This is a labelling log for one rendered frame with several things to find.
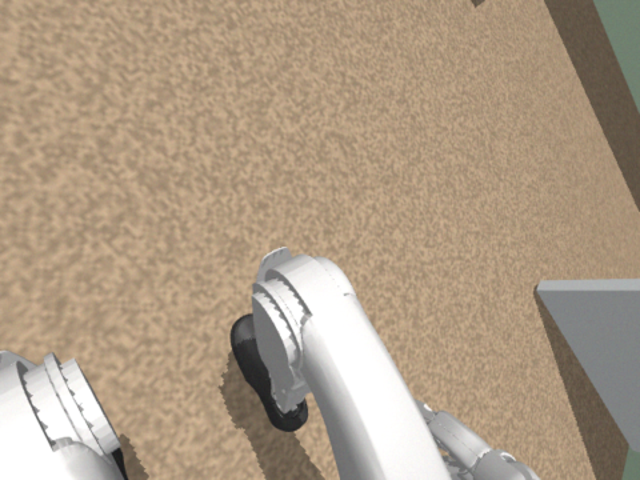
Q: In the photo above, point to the right robot arm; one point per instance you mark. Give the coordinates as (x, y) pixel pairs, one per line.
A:
(498, 464)

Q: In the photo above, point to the right robot foot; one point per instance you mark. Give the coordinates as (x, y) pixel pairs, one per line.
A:
(244, 346)

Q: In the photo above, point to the left robot foot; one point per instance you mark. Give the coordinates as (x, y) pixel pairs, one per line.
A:
(118, 457)

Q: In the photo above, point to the right robot hand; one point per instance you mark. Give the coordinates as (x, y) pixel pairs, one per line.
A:
(462, 444)

